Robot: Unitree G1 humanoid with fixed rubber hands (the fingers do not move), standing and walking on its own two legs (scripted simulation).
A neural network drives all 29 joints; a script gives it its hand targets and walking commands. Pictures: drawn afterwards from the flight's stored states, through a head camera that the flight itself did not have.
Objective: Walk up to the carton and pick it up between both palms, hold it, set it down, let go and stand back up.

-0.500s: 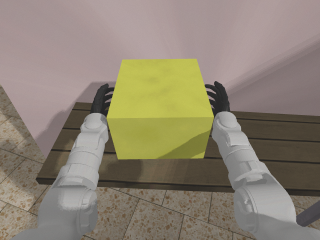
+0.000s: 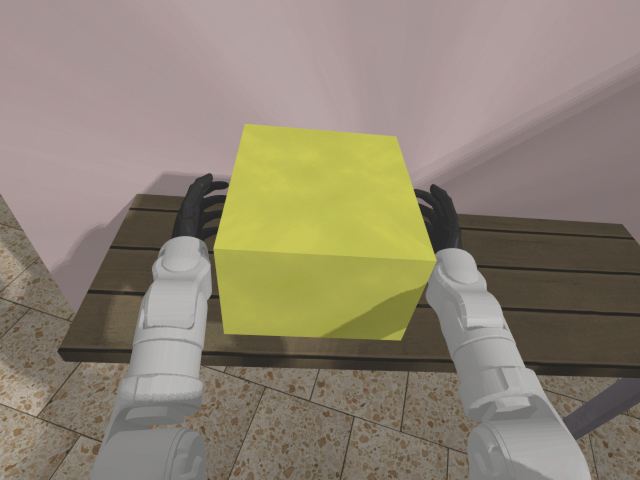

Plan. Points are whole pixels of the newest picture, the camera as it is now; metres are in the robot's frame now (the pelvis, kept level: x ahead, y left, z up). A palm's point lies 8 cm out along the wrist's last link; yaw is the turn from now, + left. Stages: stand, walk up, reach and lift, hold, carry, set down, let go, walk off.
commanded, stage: reach and lift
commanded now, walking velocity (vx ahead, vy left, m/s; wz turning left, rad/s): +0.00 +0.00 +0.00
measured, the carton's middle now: (318, 225) +0.42 -0.01 +0.11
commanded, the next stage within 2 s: hold in 0.82 s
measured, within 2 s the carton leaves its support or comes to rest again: neither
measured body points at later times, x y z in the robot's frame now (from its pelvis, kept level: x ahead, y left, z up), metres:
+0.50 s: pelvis +0.01 +0.00 +0.00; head -0.02 +0.03 +0.45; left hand +0.38 +0.17 +0.14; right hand +0.38 -0.16 +0.15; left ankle +0.03 +0.12 -0.75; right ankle +0.00 -0.10 -0.75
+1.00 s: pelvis -0.01 +0.00 +0.00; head -0.04 +0.03 +0.45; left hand +0.37 +0.16 +0.17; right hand +0.37 -0.16 +0.17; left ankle +0.03 +0.12 -0.75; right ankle +0.00 -0.10 -0.75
